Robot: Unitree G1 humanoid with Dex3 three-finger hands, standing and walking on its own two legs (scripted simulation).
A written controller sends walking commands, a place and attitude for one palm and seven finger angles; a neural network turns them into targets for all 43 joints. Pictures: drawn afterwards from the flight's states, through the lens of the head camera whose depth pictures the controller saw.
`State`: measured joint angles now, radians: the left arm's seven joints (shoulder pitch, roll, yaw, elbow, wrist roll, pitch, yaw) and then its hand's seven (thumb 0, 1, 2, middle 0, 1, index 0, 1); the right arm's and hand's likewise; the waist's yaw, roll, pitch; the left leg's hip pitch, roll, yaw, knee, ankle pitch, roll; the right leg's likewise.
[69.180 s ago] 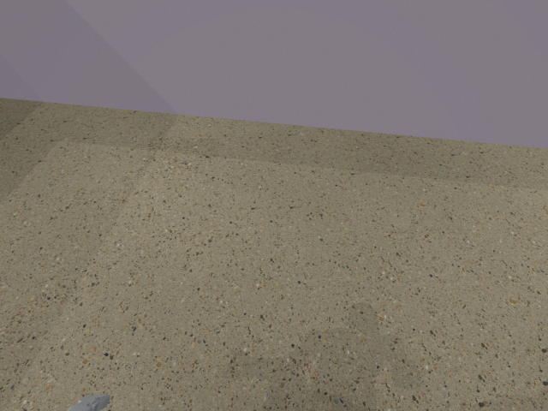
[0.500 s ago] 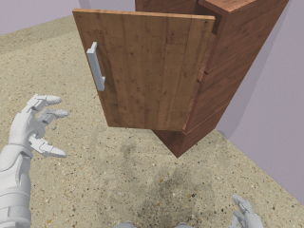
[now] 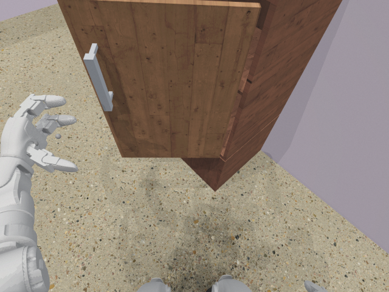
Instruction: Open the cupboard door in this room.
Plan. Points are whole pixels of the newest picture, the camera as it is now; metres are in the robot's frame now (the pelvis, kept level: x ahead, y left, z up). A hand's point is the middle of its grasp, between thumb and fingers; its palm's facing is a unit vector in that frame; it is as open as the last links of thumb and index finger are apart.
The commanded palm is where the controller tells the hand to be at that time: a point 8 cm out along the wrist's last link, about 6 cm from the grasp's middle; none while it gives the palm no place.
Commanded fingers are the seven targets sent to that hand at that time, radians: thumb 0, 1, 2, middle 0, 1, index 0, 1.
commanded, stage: move the hooked fingers beside the handle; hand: left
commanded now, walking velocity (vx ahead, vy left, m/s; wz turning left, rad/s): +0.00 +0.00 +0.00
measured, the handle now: (101, 79) +0.57 +0.23 +0.06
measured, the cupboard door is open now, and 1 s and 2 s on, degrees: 48 48 48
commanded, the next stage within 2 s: slide the fingers in behind the handle in 1.66 s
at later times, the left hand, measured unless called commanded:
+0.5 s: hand (66, 108) +0.47 +0.28 +0.07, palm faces +0.02 -1.00 +0.00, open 14.0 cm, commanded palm +0.45 +0.33 +0.07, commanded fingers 0.00 -0.50 0.30 -0.30 -1.20 -0.30 -1.20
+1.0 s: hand (73, 88) +0.53 +0.28 +0.07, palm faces +0.00 -1.00 +0.00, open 14.0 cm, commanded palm +0.51 +0.33 +0.06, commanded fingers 0.00 -0.50 0.30 -0.30 -1.20 -0.30 -1.20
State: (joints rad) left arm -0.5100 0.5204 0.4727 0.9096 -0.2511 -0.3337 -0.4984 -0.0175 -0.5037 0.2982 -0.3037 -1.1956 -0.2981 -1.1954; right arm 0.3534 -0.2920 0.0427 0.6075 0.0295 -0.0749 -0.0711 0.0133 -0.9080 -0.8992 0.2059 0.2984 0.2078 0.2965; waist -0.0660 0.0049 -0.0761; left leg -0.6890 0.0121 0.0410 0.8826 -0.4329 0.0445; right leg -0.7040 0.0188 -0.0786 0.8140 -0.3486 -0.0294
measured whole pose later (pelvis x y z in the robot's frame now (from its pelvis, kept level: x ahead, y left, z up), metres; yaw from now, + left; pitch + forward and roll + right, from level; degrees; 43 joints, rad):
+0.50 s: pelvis +0.00 +0.01 -0.01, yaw -1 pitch +19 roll -3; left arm -0.80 0.68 0.53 1.19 -0.16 -0.36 -0.50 -0.02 -0.50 0.30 -0.30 -1.20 -0.30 -1.20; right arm 0.39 -0.30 0.05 0.61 0.01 0.03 -0.06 0.01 -0.91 -0.90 0.21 0.30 0.21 0.30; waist -0.14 0.00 -0.08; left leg -0.83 0.03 0.04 0.96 -0.46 0.05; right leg -0.84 0.03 -0.08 0.86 -0.35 -0.02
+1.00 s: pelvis +0.00 +0.01 -0.02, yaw -2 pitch +23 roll -5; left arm -1.00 0.82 0.52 1.30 -0.10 -0.32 -0.48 -0.02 -0.50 0.30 -0.30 -1.20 -0.30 -1.20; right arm 0.43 -0.30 0.08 0.59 -0.01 0.09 -0.04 0.01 -0.91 -0.90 0.21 0.30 0.21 0.30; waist -0.21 0.02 -0.07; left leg -0.94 0.04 0.03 1.01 -0.47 0.06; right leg -0.93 0.04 -0.09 0.87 -0.35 -0.01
